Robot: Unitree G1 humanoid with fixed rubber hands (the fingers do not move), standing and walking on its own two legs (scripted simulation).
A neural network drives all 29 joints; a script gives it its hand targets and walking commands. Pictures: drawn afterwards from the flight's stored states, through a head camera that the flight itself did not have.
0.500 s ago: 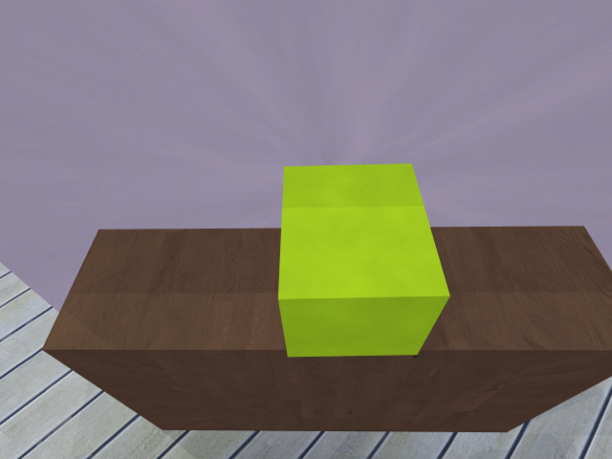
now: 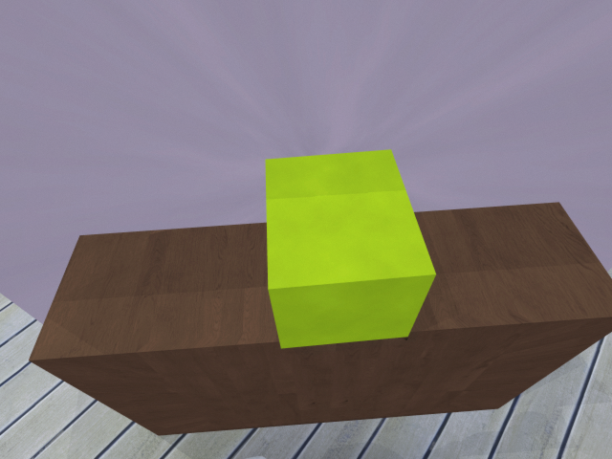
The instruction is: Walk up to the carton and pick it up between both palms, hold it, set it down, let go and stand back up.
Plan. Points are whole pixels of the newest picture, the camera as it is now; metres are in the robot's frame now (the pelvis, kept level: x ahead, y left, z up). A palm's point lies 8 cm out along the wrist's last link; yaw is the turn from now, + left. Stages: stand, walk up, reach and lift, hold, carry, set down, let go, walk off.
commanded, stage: walk up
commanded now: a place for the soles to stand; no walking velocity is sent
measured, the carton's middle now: (336, 248) +0.43 -0.02 -0.03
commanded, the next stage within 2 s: reach and lift in 1.02 s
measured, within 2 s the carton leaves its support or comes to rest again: neither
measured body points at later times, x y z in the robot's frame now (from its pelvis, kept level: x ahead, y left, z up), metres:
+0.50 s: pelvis +0.03 -0.02 +0.01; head +0.04 -0.04 +0.46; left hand +0.08 +0.21 -0.14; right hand +0.03 -0.28 -0.15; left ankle +0.06 +0.10 -0.73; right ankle +0.01 -0.14 -0.73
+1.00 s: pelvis +0.03 -0.03 +0.00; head +0.04 -0.04 +0.45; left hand +0.11 +0.22 -0.14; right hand +0.03 -0.29 -0.15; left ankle +0.06 +0.10 -0.73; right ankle +0.01 -0.14 -0.73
